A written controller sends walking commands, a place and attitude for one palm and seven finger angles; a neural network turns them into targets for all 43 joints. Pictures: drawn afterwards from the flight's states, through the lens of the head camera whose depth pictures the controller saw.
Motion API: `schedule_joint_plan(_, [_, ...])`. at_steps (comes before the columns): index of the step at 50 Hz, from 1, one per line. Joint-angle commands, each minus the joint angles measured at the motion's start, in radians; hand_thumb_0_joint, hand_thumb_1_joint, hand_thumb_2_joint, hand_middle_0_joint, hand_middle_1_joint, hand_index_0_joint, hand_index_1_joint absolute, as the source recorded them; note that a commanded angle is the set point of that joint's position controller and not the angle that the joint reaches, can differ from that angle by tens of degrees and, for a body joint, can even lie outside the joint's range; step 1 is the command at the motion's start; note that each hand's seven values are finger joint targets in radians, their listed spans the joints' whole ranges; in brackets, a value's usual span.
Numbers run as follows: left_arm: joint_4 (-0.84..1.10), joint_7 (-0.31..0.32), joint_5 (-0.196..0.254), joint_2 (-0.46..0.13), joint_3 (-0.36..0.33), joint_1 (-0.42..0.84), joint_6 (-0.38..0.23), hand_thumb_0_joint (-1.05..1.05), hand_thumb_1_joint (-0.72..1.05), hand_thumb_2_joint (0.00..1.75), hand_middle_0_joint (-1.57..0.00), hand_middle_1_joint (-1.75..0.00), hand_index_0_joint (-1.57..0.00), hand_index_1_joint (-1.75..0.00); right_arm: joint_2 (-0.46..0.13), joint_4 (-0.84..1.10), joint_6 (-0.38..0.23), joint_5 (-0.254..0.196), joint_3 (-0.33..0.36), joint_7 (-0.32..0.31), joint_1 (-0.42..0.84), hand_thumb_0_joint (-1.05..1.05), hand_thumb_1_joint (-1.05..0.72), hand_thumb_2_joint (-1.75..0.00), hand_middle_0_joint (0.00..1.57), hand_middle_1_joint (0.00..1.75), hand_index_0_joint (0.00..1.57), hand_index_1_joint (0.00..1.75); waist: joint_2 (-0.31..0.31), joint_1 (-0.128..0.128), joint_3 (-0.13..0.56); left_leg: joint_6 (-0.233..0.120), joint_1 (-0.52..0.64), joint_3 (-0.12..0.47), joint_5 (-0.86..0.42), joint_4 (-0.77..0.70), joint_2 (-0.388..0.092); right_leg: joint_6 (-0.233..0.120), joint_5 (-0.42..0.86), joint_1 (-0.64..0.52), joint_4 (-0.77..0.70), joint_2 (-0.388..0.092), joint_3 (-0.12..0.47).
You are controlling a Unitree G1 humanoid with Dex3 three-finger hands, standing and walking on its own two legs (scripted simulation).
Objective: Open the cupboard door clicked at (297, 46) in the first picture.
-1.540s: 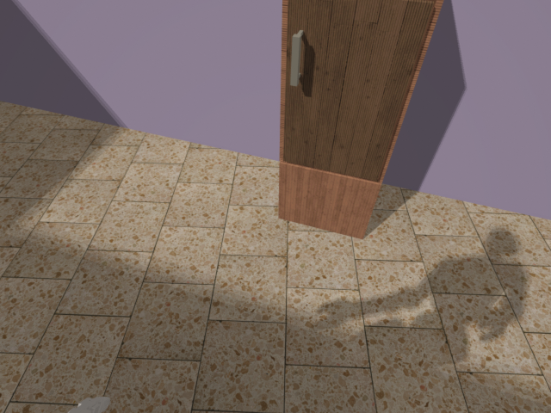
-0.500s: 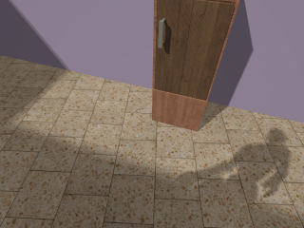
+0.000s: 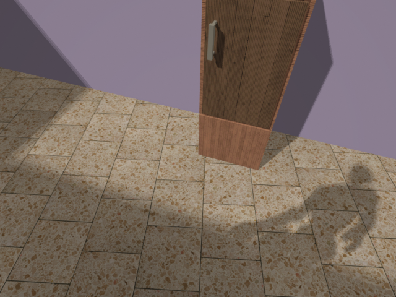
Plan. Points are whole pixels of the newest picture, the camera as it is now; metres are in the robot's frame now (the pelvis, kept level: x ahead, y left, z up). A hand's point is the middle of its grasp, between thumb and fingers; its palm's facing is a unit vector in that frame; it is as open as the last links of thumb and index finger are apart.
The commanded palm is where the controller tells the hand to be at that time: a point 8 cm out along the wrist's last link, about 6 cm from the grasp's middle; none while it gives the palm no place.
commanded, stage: turn to face it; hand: left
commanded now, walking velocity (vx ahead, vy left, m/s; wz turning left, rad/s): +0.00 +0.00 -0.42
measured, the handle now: (212, 40) +1.05 +0.00 +0.03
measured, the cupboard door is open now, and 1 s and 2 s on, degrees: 0 0 0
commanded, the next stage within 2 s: take the last steps up to it in 0.62 s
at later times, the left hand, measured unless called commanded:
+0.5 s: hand out of the picture +0.06 +0.19 -0.19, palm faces -0.14 -0.97 -0.21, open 7.4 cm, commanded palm none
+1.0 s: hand out of the picture +0.04 +0.19 -0.18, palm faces -0.18 -0.97 -0.19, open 7.4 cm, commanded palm none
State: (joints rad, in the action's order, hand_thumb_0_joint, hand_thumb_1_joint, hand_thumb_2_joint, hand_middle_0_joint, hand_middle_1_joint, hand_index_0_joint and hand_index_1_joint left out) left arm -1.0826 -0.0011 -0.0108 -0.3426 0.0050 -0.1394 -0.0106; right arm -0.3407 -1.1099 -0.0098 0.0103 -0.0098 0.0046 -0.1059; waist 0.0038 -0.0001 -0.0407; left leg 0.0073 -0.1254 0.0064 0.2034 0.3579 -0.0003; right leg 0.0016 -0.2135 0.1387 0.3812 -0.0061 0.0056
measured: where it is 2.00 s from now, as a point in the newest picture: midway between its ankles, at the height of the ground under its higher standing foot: (201, 272)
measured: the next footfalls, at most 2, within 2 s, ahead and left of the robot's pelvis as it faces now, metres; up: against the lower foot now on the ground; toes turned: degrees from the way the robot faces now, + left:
right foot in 0.82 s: -0.02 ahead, -0.11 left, +0.00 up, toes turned -17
left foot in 1.14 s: +0.13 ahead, +0.13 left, +0.00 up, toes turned -5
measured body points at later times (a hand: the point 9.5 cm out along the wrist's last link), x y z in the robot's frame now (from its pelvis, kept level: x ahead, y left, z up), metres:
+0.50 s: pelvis -0.02 +0.01 -0.02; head +0.00 +0.01 +0.43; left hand +0.07 +0.24 -0.17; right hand -0.01 -0.25 -0.17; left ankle -0.01 +0.12 -0.75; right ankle +0.00 -0.12 -0.75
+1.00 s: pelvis -0.01 +0.02 -0.01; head -0.01 +0.02 +0.44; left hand +0.05 +0.24 -0.16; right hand -0.05 -0.22 -0.16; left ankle +0.03 +0.12 -0.70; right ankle -0.06 -0.10 -0.75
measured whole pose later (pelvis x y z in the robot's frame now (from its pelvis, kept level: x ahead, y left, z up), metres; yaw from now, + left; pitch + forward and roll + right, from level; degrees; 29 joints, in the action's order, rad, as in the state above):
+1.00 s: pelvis -0.01 +0.02 -0.01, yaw -14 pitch -1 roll -1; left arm -1.03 0.01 -0.03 -0.15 -0.03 -0.35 -0.02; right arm -0.19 -1.05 0.03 0.03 0.05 0.02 -0.29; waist -0.01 0.00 0.01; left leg 0.02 -0.43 -0.10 0.37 0.92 -0.07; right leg 0.00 -0.28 0.16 0.45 -0.02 -0.05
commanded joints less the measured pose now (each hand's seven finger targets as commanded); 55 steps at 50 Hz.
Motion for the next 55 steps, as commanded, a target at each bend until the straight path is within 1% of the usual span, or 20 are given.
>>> schedule_joint_plan(1, [0.06, 0.012, 0.0, -0.21, -0.038, 0.043, -0.019, 0.0, 0.9, 0.9, -0.2, -0.3, -0.2, -0.3, -0.21, 0.059, -0.024, -0.003, 0.044, -0.019, 0.049, 0.0, -0.9, -0.9, 0.2, 0.3, 0.2, 0.3, 0.002, -0.001, 0.078, -0.031, 0.029, 0.087, -0.167, -0.047, -0.12, -0.034, 0.178, -0.001, -0.063, -0.113, 0.107])
schedule_joint_plan(7, [0.077, 0.018, -0.002, -0.1, -0.031, -0.021, 0.019, 0.0, 0.9, 0.9, -0.2, -0.3, -0.2, -0.3, -0.093, 0.071, -0.003, 0.0, 0.035, -0.029, -0.022, 0.0, -0.9, -0.9, 0.2, 0.3, 0.2, 0.3, 0.004, 0.004, 0.082, -0.013, 0.029, 0.019, -0.2, 0.034, -0.132, -0.024, 0.285, 0.051, 0.024, -0.1, 0.128])
schedule_joint_plan(16, [0.161, 0.012, -0.01, -0.077, -0.053, -0.074, 0.04, 0.0, 0.9, 0.9, -0.2, -0.3, -0.2, -0.3, -0.073, 0.149, 0.015, 0.001, 0.071, -0.035, -0.046, 0.0, -0.9, -0.9, 0.2, 0.3, 0.2, 0.3, -0.015, 0.002, 0.062, -0.03, -0.05, -0.002, -0.045, 0.114, -0.158, -0.032, 0.208, 0.174, 0.137, -0.061, 0.171])
schedule_joint_plan(22, [0.189, 0.017, -0.014, -0.086, -0.069, -0.084, 0.038, 0.0, 0.9, 0.9, -0.2, -0.3, -0.2, -0.3, 0.0, 0.165, 0.02, -0.002, 0.075, -0.033, -0.096, 0.0, -0.9, -0.9, 0.2, 0.3, 0.2, 0.3, 0.131, 0.014, 0.064, 0.0, -0.117, -0.063, 0.14, 0.272, -0.066, -0.097, 0.092, 0.222, 0.012, -0.152, 0.358])
schedule_joint_plan(25, [0.2, 0.022, -0.012, -0.069, -0.074, -0.063, 0.044, 0.0, 0.9, 0.9, -0.2, -0.3, -0.2, -0.3, 0.029, 0.147, 0.017, -0.003, 0.073, -0.034, -0.144, 0.0, -0.9, -0.9, 0.2, 0.3, 0.2, 0.3, 0.125, 0.028, 0.053, 0.0, -0.079, -0.052, 0.147, 0.231, -0.063, -0.109, 0.049, 0.272, 0.002, -0.147, 0.352])
schedule_joint_plan(27, [0.213, 0.018, -0.011, -0.029, -0.07, -0.042, 0.05, 0.0, 0.9, 0.9, -0.2, -0.3, -0.2, -0.3, 0.006, 0.136, 0.011, 0.001, 0.079, -0.034, -0.166, 0.0, -0.9, -0.9, 0.2, 0.3, 0.2, 0.3, 0.001, 0.036, 0.033, -0.034, -0.022, 0.016, 0.151, 0.119, -0.133, -0.061, -0.063, 0.367, 0.082, -0.054, 0.246])
schedule_joint_plan(29, [0.221, 0.012, -0.009, 0.037, -0.066, -0.044, 0.051, 0.0, 0.9, 0.9, -0.2, -0.3, -0.2, -0.3, -0.059, 0.144, -0.001, 0.006, 0.094, -0.037, -0.174, 0.0, -0.9, -0.9, 0.2, 0.3, 0.2, 0.3, -0.236, 0.036, 0.036, -0.144, -0.065, 0.242, 0.18, -0.111, -0.356, 0.003, -0.162, 0.376, 0.428, 0.063, 0.037])
schedule_joint_plan(30, [0.216, 0.012, -0.013, 0.027, -0.076, -0.052, 0.054, 0.0, 0.9, 0.9, -0.2, -0.3, -0.2, -0.3, -0.051, 0.154, -0.007, 0.006, 0.095, -0.04, -0.154, 0.0, -0.9, -0.9, 0.2, 0.3, 0.2, 0.3, -0.213, 0.027, 0.043, -0.196, -0.116, 0.258, 0.096, -0.141, -0.416, 0.014, -0.264, 0.354, 0.616, 0.027, 0.033])
schedule_joint_plan(32, [0.201, 0.007, -0.016, 0.057, -0.081, -0.078, 0.054, 0.0, 0.9, 0.9, -0.2, -0.3, -0.2, -0.3, -0.032, 0.156, -0.011, 0.015, 0.088, -0.043, -0.117, 0.0, -0.9, -0.9, 0.2, 0.3, 0.2, 0.3, -0.111, -0.005, 0.034, -0.195, -0.113, 0.132, -0.063, -0.078, -0.367, 0.015, -0.285, 0.348, 0.644, -0.012, 0.024])
schedule_joint_plan(34, [0.191, 0.002, -0.013, 0.094, -0.072, -0.087, 0.053, 0.0, 0.9, 0.9, -0.2, -0.3, -0.2, -0.3, -0.022, 0.144, -0.009, 0.02, 0.088, -0.044, -0.12, 0.0, -0.9, -0.9, 0.2, 0.3, 0.2, 0.3, -0.138, -0.004, 0.037, -0.174, -0.083, 0.032, -0.193, -0.025, -0.333, 0.019, -0.268, 0.3, 0.526, -0.026, -0.027])
schedule_joint_plan(36, [0.182, 0.004, -0.01, 0.105, -0.065, -0.095, 0.045, 0.0, 0.9, 0.9, -0.2, -0.3, -0.2, -0.3, -0.021, 0.117, -0.003, 0.02, 0.089, -0.044, -0.169, 0.0, -0.9, -0.9, 0.2, 0.3, 0.2, 0.3, -0.169, 0.012, 0.054, -0.155, -0.042, 0.008, -0.301, 0.035, -0.319, 0.015, -0.239, 0.225, 0.347, -0.021, -0.057])
schedule_joint_plan(38, [0.146, 0.005, -0.012, 0.108, -0.061, -0.172, 0.028, 0.0, 0.9, 0.9, -0.2, -0.3, -0.2, -0.3, -0.019, 0.095, 0.003, 0.015, 0.085, -0.035, -0.198, 0.0, -0.9, -0.9, 0.2, 0.3, 0.2, 0.3, -0.119, -0.012, 0.093, -0.105, -0.083, -0.037, -0.111, 0.108, -0.277, 0.01, -0.081, 0.053, 0.115, 0.002, -0.095])
schedule_joint_plan(39, [0.126, 0.008, -0.017, 0.083, -0.063, -0.21, 0.018, 0.0, 0.9, 0.9, -0.2, -0.3, -0.2, -0.3, 0.012, 0.094, 0.002, 0.008, 0.078, -0.029, -0.205, 0.0, -0.9, -0.9, 0.2, 0.3, 0.2, 0.3, -0.038, -0.027, 0.084, -0.059, -0.165, -0.083, 0.072, 0.185, -0.224, -0.001, -0.057, -0.038, 0.005, -0.037, -0.042])
schedule_joint_plan(40, [0.112, 0.017, -0.025, 0.003, -0.074, -0.237, 0.003, 0.0, 0.9, 0.9, -0.2, -0.3, -0.2, -0.3, 0.08, 0.117, 0.002, 0.001, 0.066, -0.021, -0.209, 0.0, -0.9, -0.9, 0.2, 0.3, 0.2, 0.3, 0.183, -0.032, 0.048, 0.005, -0.389, -0.17, 0.299, 0.374, -0.12, -0.08, -0.161, -0.135, -0.109, -0.236, 0.254])
schedule_joint_plan(41, [0.11, 0.02, -0.017, -0.052, -0.081, -0.277, 0.006, 0.0, 0.9, 0.9, -0.2, -0.3, -0.2, -0.3, 0.078, 0.16, 0.008, 0.008, 0.061, -0.013, -0.12, 0.0, -0.9, -0.9, 0.2, 0.3, 0.2, 0.3, 0.232, -0.076, -0.017, 0.017, -0.475, -0.126, 0.4, 0.493, -0.087, -0.176, -0.299, -0.047, -0.205, -0.366, 0.42])
schedule_joint_plan(43, [0.095, 0.028, -0.017, -0.032, -0.084, -0.264, -0.006, 0.0, 0.9, 0.9, -0.2, -0.3, -0.2, -0.3, 0.056, 0.158, 0.014, 0.016, 0.069, -0.001, -0.09, 0.0, -0.9, -0.9, 0.2, 0.3, 0.2, 0.3, 0.235, -0.064, -0.077, 0.005, -0.515, -0.058, 0.303, 0.622, -0.096, -0.208, -0.49, 0.035, -0.265, -0.346, 0.474])
schedule_joint_plan(45, [0.101, 0.029, -0.02, -0.005, -0.077, -0.213, -0.02, 0.0, 0.9, 0.9, -0.2, -0.3, -0.2, -0.3, 0.064, 0.131, 0.008, 0.021, 0.075, 0.01, -0.127, 0.0, -0.9, -0.9, 0.2, 0.3, 0.2, 0.3, 0.121, -0.02, -0.09, 0.008, -0.478, -0.049, 0.195, 0.641, -0.112, -0.184, -0.352, 0.08, -0.224, -0.309, 0.331])
schedule_joint_plan(47, [0.095, 0.025, -0.019, 0.009, -0.074, -0.213, -0.032, 0.0, 0.9, 0.9, -0.2, -0.3, -0.2, -0.3, 0.09, 0.124, 0.007, 0.018, 0.074, 0.015, -0.151, 0.0, -0.9, -0.9, 0.2, 0.3, 0.2, 0.3, 0.13, -0.009, -0.075, 0.016, -0.423, -0.073, 0.138, 0.595, -0.105, -0.163, -0.252, 0.097, -0.213, -0.272, 0.231])
schedule_joint_plan(52, [0.062, 0.021, -0.024, -0.01, -0.085, -0.243, -0.039, 0.0, 0.9, 0.9, -0.2, -0.3, -0.2, -0.3, 0.114, 0.152, -0.006, 0.009, 0.073, 0.025, -0.132, 0.0, -0.9, -0.9, 0.2, 0.3, 0.2, 0.3, 0.146, -0.018, -0.064, 0.012, -0.294, -0.09, 0.144, 0.38, -0.093, -0.153, -0.231, 0.125, -0.198, -0.282, 0.171])
schedule_joint_plan(55, [0.053, 0.015, -0.019, -0.001, -0.091, -0.218, -0.029, 0.0, 0.9, 0.9, -0.2, -0.3, -0.2, -0.3, 0.113, 0.116, -0.024, 0.006, 0.071, 0.016, -0.254, 0.0, -0.9, -0.9, 0.2, 0.3, 0.2, 0.3, 0.086, 0.036, -0.035, 0.012, -0.038, -0.155, 0.061, 0.172, -0.048, -0.105, -0.277, 0.225, -0.084, -0.205, 0.077])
